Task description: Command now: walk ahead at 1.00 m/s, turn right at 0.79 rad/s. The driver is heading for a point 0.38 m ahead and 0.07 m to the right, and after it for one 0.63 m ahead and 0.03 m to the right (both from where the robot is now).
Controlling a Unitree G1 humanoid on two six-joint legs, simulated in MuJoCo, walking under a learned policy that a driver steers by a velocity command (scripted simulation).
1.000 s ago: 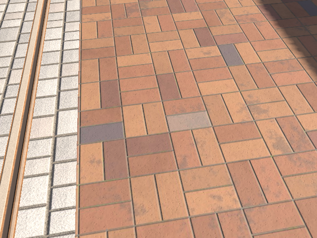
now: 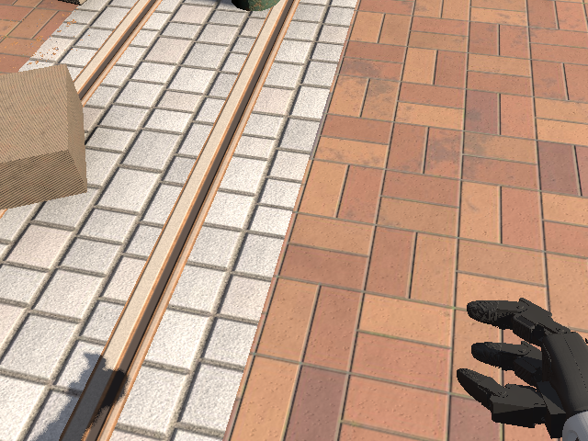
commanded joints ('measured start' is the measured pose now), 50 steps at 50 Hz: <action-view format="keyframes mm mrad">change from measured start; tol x32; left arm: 1 -92 174 47 -66 -3 -4 6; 21 -606 122 -11 -348 23 8 -72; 25 -87 330 78 -216 34 41 -26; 50 -211 187 4 6 40 56 0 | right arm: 1 43 -176 -85 -61 18 -16 -21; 4 546 -316 -125 41 8 14 -31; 16 249 -174 -101 134 -1 23 -33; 26 707 -91 -24 212 8 46 -14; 50 310 -134 -33 197 -18 89 9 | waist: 1 -169 -117 -7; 4 -274 386 -515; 20 -205 -54 141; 26 -90 -333 -478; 31 -173 -24 -102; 50 -177 127 -268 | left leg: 1 409 -40 64 -35 -61 21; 5 1114 434 -765 -177 -891 256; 10 565 283 -163 -266 -299 187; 20 443 246 278 -437 220 152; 24 538 276 293 153 946 131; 26 -15 -25 108 947 -638 44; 27 5 -25 -44 1004 -618 54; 45 270 39 126 -7 96 51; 48 661 351 -215 1 832 306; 50 570 330 -252 -62 458 304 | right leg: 1 -288 -150 156 82 540 -51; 3 -485 -82 60 605 503 1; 4 -806 8 -57 952 -146 43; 6 -993 -129 -149 1090 -29 35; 22 -559 -66 -396 366 288 -47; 25 225 -173 -198 358 455 -93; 26 468 -484 395 236 319 -273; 36 -345 -300 -218 -69 998 -176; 46 -238 -203 -275 216 598 -19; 50 -509 -95 -180 744 -315 126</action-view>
